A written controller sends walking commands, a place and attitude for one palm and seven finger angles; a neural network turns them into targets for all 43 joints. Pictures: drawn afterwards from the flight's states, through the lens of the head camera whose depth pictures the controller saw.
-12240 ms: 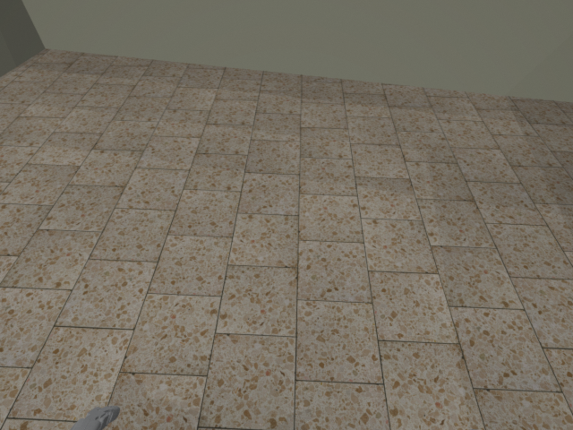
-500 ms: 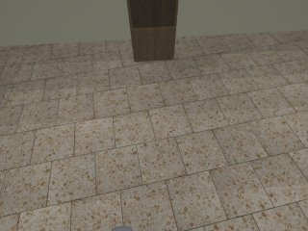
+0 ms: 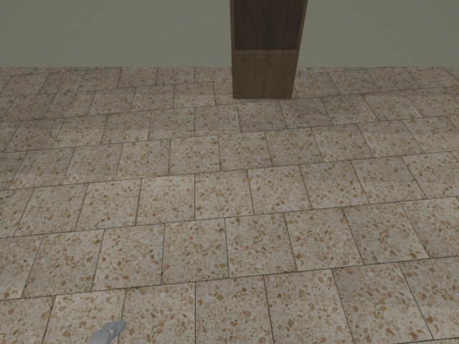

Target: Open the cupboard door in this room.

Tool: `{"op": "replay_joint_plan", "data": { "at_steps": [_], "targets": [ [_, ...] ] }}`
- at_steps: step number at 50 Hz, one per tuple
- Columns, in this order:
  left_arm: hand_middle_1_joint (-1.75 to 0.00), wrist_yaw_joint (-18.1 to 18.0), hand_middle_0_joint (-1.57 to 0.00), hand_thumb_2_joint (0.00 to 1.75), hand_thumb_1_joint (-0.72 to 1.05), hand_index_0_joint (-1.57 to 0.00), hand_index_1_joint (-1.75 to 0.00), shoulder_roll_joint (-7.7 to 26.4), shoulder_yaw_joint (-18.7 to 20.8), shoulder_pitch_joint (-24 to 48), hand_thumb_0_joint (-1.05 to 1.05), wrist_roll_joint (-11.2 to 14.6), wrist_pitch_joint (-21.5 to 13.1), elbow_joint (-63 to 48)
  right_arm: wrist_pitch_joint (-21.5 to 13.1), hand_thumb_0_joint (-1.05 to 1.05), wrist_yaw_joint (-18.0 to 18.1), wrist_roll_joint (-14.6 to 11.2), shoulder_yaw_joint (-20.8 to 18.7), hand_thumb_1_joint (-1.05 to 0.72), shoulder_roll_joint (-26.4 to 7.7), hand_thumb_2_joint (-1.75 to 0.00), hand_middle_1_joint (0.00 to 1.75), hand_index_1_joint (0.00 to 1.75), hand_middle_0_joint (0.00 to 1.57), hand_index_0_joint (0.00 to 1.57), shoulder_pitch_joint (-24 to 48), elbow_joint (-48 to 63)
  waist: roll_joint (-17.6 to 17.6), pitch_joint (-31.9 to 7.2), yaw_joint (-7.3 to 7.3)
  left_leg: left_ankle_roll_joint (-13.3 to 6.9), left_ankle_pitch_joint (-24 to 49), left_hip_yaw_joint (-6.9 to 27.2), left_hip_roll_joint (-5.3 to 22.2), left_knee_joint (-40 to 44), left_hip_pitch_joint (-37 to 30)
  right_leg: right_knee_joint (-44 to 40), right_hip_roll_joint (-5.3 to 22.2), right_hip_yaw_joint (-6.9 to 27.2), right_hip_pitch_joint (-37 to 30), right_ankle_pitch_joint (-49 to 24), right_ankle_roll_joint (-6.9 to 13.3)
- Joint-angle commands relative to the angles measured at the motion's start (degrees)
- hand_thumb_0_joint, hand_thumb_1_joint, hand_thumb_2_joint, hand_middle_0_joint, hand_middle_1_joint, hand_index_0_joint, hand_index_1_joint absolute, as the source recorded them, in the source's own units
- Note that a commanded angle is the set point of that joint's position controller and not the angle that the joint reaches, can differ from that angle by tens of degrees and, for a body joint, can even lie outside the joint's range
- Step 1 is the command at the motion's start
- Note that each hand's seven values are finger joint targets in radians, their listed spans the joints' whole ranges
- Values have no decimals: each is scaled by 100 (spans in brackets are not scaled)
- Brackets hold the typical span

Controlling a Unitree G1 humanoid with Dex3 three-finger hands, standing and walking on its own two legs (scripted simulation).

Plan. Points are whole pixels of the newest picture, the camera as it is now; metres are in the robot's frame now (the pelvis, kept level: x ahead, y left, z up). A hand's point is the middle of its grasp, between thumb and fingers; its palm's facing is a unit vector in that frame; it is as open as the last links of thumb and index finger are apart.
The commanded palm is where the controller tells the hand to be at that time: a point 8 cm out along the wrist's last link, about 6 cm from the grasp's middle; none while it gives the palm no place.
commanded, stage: turn or walk to find it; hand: left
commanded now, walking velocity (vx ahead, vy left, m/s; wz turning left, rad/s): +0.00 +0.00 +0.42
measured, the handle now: out of the picture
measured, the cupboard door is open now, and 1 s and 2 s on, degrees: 0 0 0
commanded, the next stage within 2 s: stand and wait in 0.08 s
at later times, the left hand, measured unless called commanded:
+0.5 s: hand out of the picture -0.06 +0.17 -0.17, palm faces +0.21 -0.95 -0.23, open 7.3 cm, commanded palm none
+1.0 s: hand out of the picture -0.04 +0.16 -0.15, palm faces +0.28 -0.92 -0.28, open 7.3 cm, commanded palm none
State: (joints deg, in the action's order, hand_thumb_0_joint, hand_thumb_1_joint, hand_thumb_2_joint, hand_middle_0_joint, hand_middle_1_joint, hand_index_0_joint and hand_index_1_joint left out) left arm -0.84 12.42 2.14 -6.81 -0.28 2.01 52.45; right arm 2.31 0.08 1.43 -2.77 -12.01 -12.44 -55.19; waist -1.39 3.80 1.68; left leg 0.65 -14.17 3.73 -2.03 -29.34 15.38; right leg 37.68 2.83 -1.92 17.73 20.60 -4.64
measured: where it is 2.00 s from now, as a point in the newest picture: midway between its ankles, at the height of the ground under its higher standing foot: outside the picture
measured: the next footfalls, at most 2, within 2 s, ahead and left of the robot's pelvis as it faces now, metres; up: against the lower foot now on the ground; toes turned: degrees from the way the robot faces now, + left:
right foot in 0.02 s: +0.04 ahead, -0.11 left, +0.00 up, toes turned -3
left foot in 0.52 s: -0.04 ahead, +0.11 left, +0.00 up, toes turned +12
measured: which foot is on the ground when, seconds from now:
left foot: down 0.00-0.02, up 0.04-0.50, down 0.52-0.92, up 0.94-1.00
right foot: up 0.00-0.00, down 0.02-0.54, up 0.56-0.90, down 0.92-1.00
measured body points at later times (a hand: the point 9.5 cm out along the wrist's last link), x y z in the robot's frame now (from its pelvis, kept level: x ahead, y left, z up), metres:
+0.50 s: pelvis -0.03 -0.02 +0.00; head +0.00 -0.02 +0.45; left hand -0.07 +0.22 -0.15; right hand +0.07 -0.25 -0.15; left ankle -0.08 +0.11 -0.73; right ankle +0.00 -0.11 -0.73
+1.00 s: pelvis -0.06 -0.04 +0.00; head -0.03 -0.07 +0.45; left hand -0.06 +0.21 -0.13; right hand +0.05 -0.27 -0.17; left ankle -0.09 +0.09 -0.71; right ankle -0.04 -0.14 -0.73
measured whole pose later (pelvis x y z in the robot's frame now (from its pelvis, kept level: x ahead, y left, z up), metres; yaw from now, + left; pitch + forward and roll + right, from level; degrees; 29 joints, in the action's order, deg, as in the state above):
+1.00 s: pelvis -0.06 -0.04 +0.00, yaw +16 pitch -1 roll +1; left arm -1.2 9.9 0.9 -10.7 -1.2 0.0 57.5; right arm 3.1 0.9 0.9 -3.2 -13.2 -11.9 -59.4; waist -3.2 2.2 0.3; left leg 1.0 -25.1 2.9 -1.3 -40.7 18.7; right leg 31.3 2.6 -4.4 13.2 17.6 1.0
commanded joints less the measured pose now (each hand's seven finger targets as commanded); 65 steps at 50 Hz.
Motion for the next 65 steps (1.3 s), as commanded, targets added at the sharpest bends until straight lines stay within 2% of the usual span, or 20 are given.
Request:
{"op": "replay_joint_plan", "data": {
  "at_steps": [1, 2, 3, 6, 8, 18, 21, 24, 27, 34, 39, 43, 45, 46, 47, 49, 53, 61, 64, 65],
  "targets": [
    [-30, -126, -20, 90, 90, -20, -30, 1335, 330, -1042, 0, -125, -277, -115, -130, 0, -11, -107, -235, -90, -462, -90, 30, 30, 20, 20, 49, 523, 1549, -948, -439, 40, -800, 92, -15, -1382, 1607, -1969, 1834, 1655, -2267, -1839, 634],
    [-30, -124, -20, 90, 90, -20, -30, 1496, 325, -1041, 0, -95, -255, -196, -81, 0, 17, -73, -270, -90, -631, -90, 30, 30, 20, 20, 218, 625, 1643, -808, -517, 105, -2079, 28, -72, -2511, 1677, -2029, 2571, 2125, -1543, -2468, 1245],
    [-30, -162, -20, 90, 90, -20, -30, 1283, 351, -782, 0, -75, -257, -243, 8, 0, 18, -47, -321, -90, -757, -90, 30, 30, 20, 20, 185, 562, 1413, -642, -405, 84, -1872, 264, 119, -3278, 1566, -2145, 2475, 1803, -1019, -2003, 1410],
    [-30, -116, -20, 90, 90, -20, -30, 801, 197, -86, 0, -58, -257, -393, 91, 0, -64, -6, -309, -90, -615, -90, 30, 30, 20, 20, -158, 160, 916, -51, -48, 153, -880, 93, 265, -4041, 1527, -2134, 1556, 760, -424, -1355, 1072],
    [-30, -105, -20, 90, 90, -20, -30, 682, 158, -253, 0, -65, -300, -313, 93, 0, -77, -21, -280, -90, -517, -90, 30, 30, 20, 20, -311, 59, 1046, -138, -53, 212, -550, 9, 251, -3931, 1448, -2114, 1333, 419, -560, -1677, 945],
    [-30, -88, -20, 90, 90, -20, -30, 796, 149, -1211, 0, -134, -321, 308, -11, 0, 10, -78, -76, -90, -346, -90, 30, 30, 20, 20, 258, -56, 1187, -416, -477, 276, -1113, -457, 400, -1533, 675, -1929, 1408, 623, -1273, -2814, 1301],
    [-30, -102, -20, 90, 90, -20, -30, 910, 183, -1180, 0, -126, -301, 465, -77, 0, 45, -112, -13, -90, -287, -90, 30, 30, 20, 20, 162, -145, 1183, -586, -426, 212, -990, -590, 353, -722, 251, -1728, 1474, 568, -1355, -3115, 1336],
    [-30, -119, -20, 90, 90, -20, -30, 844, 184, -968, 0, -44, -248, 535, -162, 0, 56, -129, 5, -90, -343, -90, 30, 30, 20, 20, -207, -326, 902, -691, -169, 108, 230, -590, 408, 655, -740, -1276, 1312, 241, -858, -2458, 921],
    [-30, -73, -20, 90, 90, -20, -30, 320, 51, -856, 0, -4, -138, 363, -193, 0, 93, -44, -118, -90, -1062, -90, 30, 30, 20, 20, -124, -225, -1203, -378, -124, -904, 1906, 1346, 2198, 1385, -939, 389, 254, -534, 561, 689, 212],
    [-30, -11, -20, 90, 90, -20, -30, 373, 104, -595, 0, -48, -34, 466, -202, 0, 186, -46, -124, -90, -907, -90, 30, 30, 20, 20, 155, -190, -707, -171, -162, -977, 2684, 761, 1549, 1122, -837, 1709, 205, -54, 903, 556, 67],
    [-30, -36, -20, 90, 90, -20, -30, 330, 95, -400, 0, -15, -49, 249, -153, 0, 143, -9, -220, -90, -1048, -90, 30, 30, 20, 20, 48, -93, -778, -360, -59, -1023, 2637, 1114, 1510, 939, -783, 788, 70, -57, 527, 642, 41],
    [-30, -52, -20, 90, 90, -20, -30, 303, 56, -920, 0, -20, -140, 424, -150, 0, 120, -37, -223, -90, -958, -90, 30, 30, 20, 20, 194, -65, -749, -669, -290, -774, 2085, 1004, 1215, 594, -417, -727, -83, -225, -559, -405, 84],
    [-30, -99, -20, 90, 90, -20, -30, 611, 83, -1176, 0, -84, -246, 529, -172, 0, 90, -107, -162, -90, -576, -90, 30, 30, 20, 20, 123, -63, 216, -787, -377, -275, 756, 487, 662, -151, 418, -1812, 601, 416, -1617, -1156, 243],
    [-30, -120, -20, 90, 90, -20, -30, 1007, 140, -1130, 0, -117, -290, 506, -171, 0, 74, -126, -74, -90, -251, -90, 30, 30, 20, 20, 112, 49, 1454, -665, -342, 16, -636, -72, 113, -704, 1074, -2050, 1617, 1581, -1706, -1506, 689],
    [-30, -99, -20, 90, 90, -20, -30, 1153, 144, -1044, 0, -109, -269, 406, -115, 0, 76, -101, -113, -90, -388, -90, 30, 30, 20, 20, 321, 139, 1492, -403, -453, 34, -1675, -51, 86, -1385, 965, -2320, 2129, 1891, -991, -1462, 1212],
    [-30, -123, -20, 90, 90, -20, -30, 907, 151, -674, 0, -95, -274, 357, -10, 0, 89, -34, -156, -90, -497, -90, 30, 30, 20, 20, 221, -13, 1522, -74, -295, 8, -1519, 121, 292, -2162, 953, -2345, 1804, 1633, -483, -1332, 1411],
    [-30, -84, -20, 90, 90, -20, -30, 667, 47, -525, 0, -85, -285, 376, -23, 0, 39, -85, -110, -90, -323, -90, 30, 30, 20, 20, -126, -329, 1079, -70, -150, 78, -999, -261, 327, -2236, 618, -2066, 1222, 625, -519, -2152, 1182],
    [-30, -122, -20, 90, 90, -20, -30, 955, 220, -972, 0, -123, -255, 549, -80, 0, 46, -120, -61, -90, -266, -90, 30, 30, 20, 20, 181, -259, 1147, -327, -407, 180, -1158, -551, 363, -1106, 509, -1643, 1545, 602, -1227, -3046, 1373],
    [-30, -132, -20, 90, 90, -20, -30, 931, 245, -795, 0, -62, -205, 517, -156, 0, 43, -119, -38, -90, -268, -90, 30, 30, 20, 20, -168, -375, 885, -601, -210, 142, -4, -638, 363, 310, -371, -1055, 1388, 245, -1012, -2718, 964],
    [-30, -124, -20, 90, 90, -20, -30, 781, 203, -816, 0, -15, -174, 503, -216, 0, 45, -110, -46, -90, -396, -90, 30, 30, 20, 20, -312, -423, 358, -740, -138, 45, 642, -310, 596, 831, -953, -643, 1102, 20, -576, -2170, 700]
  ]
}}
